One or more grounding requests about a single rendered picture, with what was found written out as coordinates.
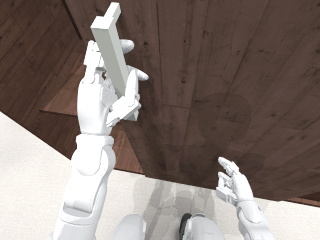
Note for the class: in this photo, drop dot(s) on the handle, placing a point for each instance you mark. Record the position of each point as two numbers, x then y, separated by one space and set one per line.
107 39

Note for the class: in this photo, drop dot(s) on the robot left forearm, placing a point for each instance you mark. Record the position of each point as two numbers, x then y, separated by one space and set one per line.
85 193

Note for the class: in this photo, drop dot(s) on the robot right hand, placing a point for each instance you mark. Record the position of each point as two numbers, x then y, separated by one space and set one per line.
235 189

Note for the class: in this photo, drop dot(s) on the wardrobe door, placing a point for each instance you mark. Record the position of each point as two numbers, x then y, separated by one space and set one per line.
312 196
237 79

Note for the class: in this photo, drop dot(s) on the robot right thigh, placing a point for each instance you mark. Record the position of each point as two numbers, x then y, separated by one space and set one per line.
201 228

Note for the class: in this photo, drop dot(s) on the robot left hand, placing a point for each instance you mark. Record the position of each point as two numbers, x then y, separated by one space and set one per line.
96 95

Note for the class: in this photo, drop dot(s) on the robot left thigh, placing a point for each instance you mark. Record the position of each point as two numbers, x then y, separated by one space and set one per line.
131 227

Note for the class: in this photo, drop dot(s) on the robot right forearm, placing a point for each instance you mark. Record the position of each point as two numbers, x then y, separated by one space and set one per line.
252 222

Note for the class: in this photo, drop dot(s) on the robot thigh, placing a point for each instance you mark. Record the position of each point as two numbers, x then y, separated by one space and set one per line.
201 228
131 227

